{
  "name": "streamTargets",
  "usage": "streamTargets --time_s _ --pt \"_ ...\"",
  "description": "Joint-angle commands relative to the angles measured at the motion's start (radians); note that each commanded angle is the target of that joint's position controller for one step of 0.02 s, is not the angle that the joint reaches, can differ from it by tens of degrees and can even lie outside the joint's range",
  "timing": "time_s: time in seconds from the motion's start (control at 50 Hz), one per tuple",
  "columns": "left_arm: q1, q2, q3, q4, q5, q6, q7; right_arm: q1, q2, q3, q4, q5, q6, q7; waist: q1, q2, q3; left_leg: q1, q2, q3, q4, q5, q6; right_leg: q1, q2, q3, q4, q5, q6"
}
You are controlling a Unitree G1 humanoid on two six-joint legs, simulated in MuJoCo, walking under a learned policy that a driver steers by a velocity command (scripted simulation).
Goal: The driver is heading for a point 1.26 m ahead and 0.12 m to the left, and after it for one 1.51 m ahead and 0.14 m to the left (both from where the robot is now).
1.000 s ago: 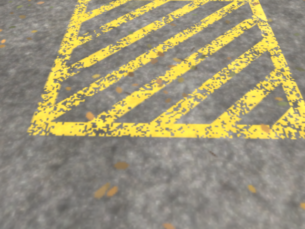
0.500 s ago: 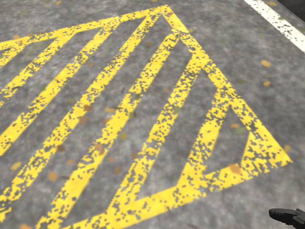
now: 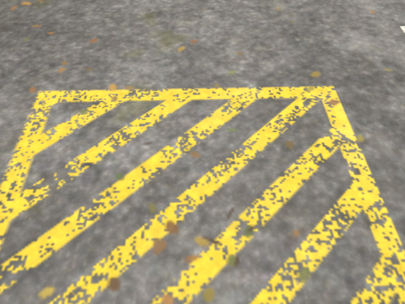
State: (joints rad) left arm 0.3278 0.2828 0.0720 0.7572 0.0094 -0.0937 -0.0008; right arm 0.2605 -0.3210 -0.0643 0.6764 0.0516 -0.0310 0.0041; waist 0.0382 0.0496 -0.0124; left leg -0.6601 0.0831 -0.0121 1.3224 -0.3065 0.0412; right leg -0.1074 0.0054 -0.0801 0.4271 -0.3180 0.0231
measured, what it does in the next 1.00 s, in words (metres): walks ahead: left foot, then right foot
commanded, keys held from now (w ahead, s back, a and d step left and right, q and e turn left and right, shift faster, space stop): w+q+shift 0.24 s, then w+shift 0.02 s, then w+e+shift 0.72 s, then w+shift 0.02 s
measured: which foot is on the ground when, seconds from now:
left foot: up 0.00-0.22, down 0.24-0.72, up 0.74-1.00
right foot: down 0.00-0.24, up 0.26-0.68, down 0.70-1.00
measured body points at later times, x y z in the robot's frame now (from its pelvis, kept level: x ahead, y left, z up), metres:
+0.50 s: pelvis +0.44 +0.10 +0.00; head +0.44 +0.10 +0.45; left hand +0.53 +0.39 -0.09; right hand +0.55 -0.14 -0.12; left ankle +0.36 +0.13 -0.73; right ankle +0.66 -0.04 -0.64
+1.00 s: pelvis +0.91 +0.14 +0.01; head +0.93 +0.13 +0.46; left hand +0.94 +0.40 -0.11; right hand +1.15 -0.09 -0.03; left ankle +1.12 +0.35 -0.66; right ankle +0.85 +0.11 -0.73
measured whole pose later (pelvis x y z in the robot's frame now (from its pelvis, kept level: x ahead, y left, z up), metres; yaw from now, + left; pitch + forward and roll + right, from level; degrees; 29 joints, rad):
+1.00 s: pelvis +0.91 +0.14 +0.01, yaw -7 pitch +0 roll +1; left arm 0.45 0.23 0.03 0.75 -0.03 -0.07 -0.01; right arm 0.01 -0.26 0.00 0.55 -0.03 -0.13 -0.01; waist 0.09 0.02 0.04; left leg -0.70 0.08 -0.20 0.78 -0.05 -0.04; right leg -0.09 0.20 0.20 0.39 -0.26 -0.16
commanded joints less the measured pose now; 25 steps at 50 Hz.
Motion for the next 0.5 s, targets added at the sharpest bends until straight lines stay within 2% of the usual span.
streamTargets --time_s 0.02,0.06,0.1,0.12,0.14,0.16,0.18,0.2,0.22,0.24,0.26,0.28,0.3,0.32,0.34,0.36,0.4,0.44,0.46,0.48,0.5 --pt "-0.126 0.054 0.008 -0.06 -0.008 -0.025 0.003 -0.036 0.045 0.028 -0.112 -0.013 0.009 0.022 -0.065 -0.113 0.133 -0.225 0.119 -0.101 -0.068 0.097 -0.012 -0.007 -0.29 0.163 -0.266 0.273 -0.167" --pt "-0.158 0.105 0.02 -0.057 -0.008 -0.032 0.012 -0.081 0.026 0.031 -0.126 -0.022 0.003 0.039 -0.071 -0.079 0.143 -0.142 0.105 -0.05 -0.235 0.255 -0.013 -0.051 -0.241 0.019 -0.309 0.295 -0.142" --pt "-0.114 0.152 0.031 -0.038 -0.012 -0.034 0.015 -0.171 0.009 0.03 -0.139 -0.029 -0.006 0.058 -0.032 -0.014 0.156 -0.035 0.059 0.037 -0.427 0.393 0.013 -0.037 -0.207 -0.078 -0.333 0.354 -0.113" --pt "-0.09 0.176 0.034 -0.029 -0.011 -0.032 0.014 -0.196 0.002 0.027 -0.144 -0.027 -0.01 0.065 -0.026 -0.011 0.152 0.029 0.023 0.081 -0.498 0.417 0.031 -0.011 -0.205 -0.108 -0.324 0.48 -0.102" --pt "-0.072 0.212 0.04 -0.024 -0.008 -0.029 0.012 -0.199 -0.019 0.018 -0.151 -0.024 -0.012 0.069 -0.037 -0.045 0.127 0.097 -0.022 0.124 -0.53 0.406 0.05 0.037 -0.214 -0.121 -0.277 0.719 -0.095" --pt "-0.051 0.243 0.046 -0.022 -0.008 -0.018 0.012 -0.182 -0.058 0.003 -0.151 -0.016 -0.01 0.07 -0.061 -0.089 0.088 0.146 -0.075 0.168 -0.533 0.35 0.067 0.114 -0.22 -0.134 -0.193 1.008 -0.088" --pt "-0.047 0.274 0.053 -0.026 -0.012 -0.004 0.013 -0.12 -0.096 -0.014 -0.144 -0.006 -0.005 0.069 -0.114 -0.142 0.041 0.224 -0.119 0.195 -0.527 0.27 0.088 0.16 -0.235 -0.14 -0.056 1.254 -0.083" --pt "-0.063 0.297 0.059 -0.038 -0.015 0.008 0.013 0.032 -0.149 -0.041 -0.112 0.0 0.005 0.066 -0.203 -0.178 -0.042 0.406 -0.153 0.2 -0.517 0.201 0.119 0.133 -0.249 -0.136 0.161 1.403 -0.086" --pt "-0.106 0.289 0.055 -0.061 -0.018 0.008 0.013 0.286 -0.222 -0.082 -0.042 -0.004 0.019 0.055 -0.331 -0.144 -0.149 0.767 -0.158 0.141 -0.576 0.239 0.17 -0.048 -0.228 -0.121 0.479 1.34 -0.071" --pt "-0.074 0.145 0.013 -0.055 -0.003 -0.009 0.007 0.348 -0.246 -0.085 0.009 0.009 0.032 0.035 -0.293 0.071 -0.11 0.978 -0.078 -0.043 -0.591 0.213 0.214 -0.35 -0.072 -0.091 0.918 0.222 -0.023" --pt "0.091 0.029 -0.038 -0.14 -0.014 -0.052 -0.007 0.211 -0.313 -0.072 -0.062 -0.024 0.005 0.039 -0.079 0.359 -0.292 1.18 0.146 -0.697 -0.823 -0.121 0.43 -0.689 0.069 0.1 1.235 -0.296 -0.015" --pt "-0.009 0.169 -0.021 -0.136 -0.045 -0.082 -0.013 0.222 -0.203 -0.059 -0.086 -0.037 -0.009 0.037 -0.181 0.141 -0.365 1.143 0.206 -0.853 -1.032 -0.404 0.379 -0.719 -0.001 0.233 1.167 -0.145 -0.06" --pt "-0.083 0.178 -0.018 -0.142 -0.081 -0.083 -0.009 0.214 -0.178 -0.051 -0.061 -0.046 -0.028 0.035 -0.166 0.024 -0.18 0.963 0.21 -0.799 -1.1 -0.403 0.326 -0.734 -0.034 0.2 1.087 -0.079 -0.074" --pt "-0.109 0.153 -0.027 -0.137 -0.068 -0.075 0.004 0.132 -0.165 -0.041 -0.062 -0.048 -0.047 0.039 -0.107 -0.127 -0.074 0.761 0.196 -0.706 -1.098 -0.28 0.289 -0.679 -0.086 0.196 1.004 -0.023 -0.072" --pt "-0.086 0.135 -0.029 -0.113 -0.049 -0.057 0.01 0.05 -0.126 -0.026 -0.066 -0.064 -0.059 0.04 -0.056 -0.138 -0.032 0.612 0.158 -0.579 -1.078 -0.176 0.266 -0.606 -0.132 0.199 0.955 0.019 -0.071" --pt "-0.027 0.135 -0.026 -0.087 -0.053 -0.029 0.005 0.007 -0.097 -0.013 -0.067 -0.083 -0.069 0.037 -0.012 -0.075 -0.004 0.482 0.133 -0.48 -1.083 -0.104 0.255 -0.533 -0.171 0.205 0.936 0.054 -0.067" --pt "-0.013 0.11 -0.026 -0.063 -0.051 0.018 0.007 0.002 -0.046 0.004 -0.031 -0.066 -0.084 0.038 0.007 -0.035 0.056 0.35 0.09 -0.304 -1.121 -0.01 0.224 -0.51 -0.205 0.195 0.856 0.079 -0.049" --pt "-0.104 0.072 -0.04 -0.087 -0.042 0.031 0.01 0.033 -0.058 0.001 -0.001 -0.065 -0.099 0.029 -0.027 -0.036 0.119 0.336 0.054 -0.147 -1.162 0.136 0.184 -0.591 -0.193 0.189 0.75 0.217 -0.034" --pt "-0.154 0.068 -0.042 -0.1 -0.038 0.027 0.008 0.045 -0.057 0.0 0.006 -0.068 -0.105 0.023 -0.049 -0.04 0.137 0.344 0.031 -0.069 -1.178 0.214 0.159 -0.608 -0.177 0.183 0.659 0.294 -0.029" --pt "-0.182 0.074 -0.038 -0.101 -0.042 0.023 0.004 0.048 -0.052 0.004 0.01 -0.071 -0.106 0.016 -0.063 -0.057 0.136 0.379 -0.001 0.003 -1.188 0.272 0.119 -0.617 -0.148 0.165 0.583 0.39 -0.03" --pt "-0.211 0.056 -0.044 -0.108 -0.041 0.013 -0.007 0.061 -0.061 0.003 0.016 -0.074 -0.114 0.009 -0.078 -0.041 0.135 0.376 0.001 0.048 -1.2 0.321 0.096 -0.58 -0.14 0.133 0.483 0.493 -0.029"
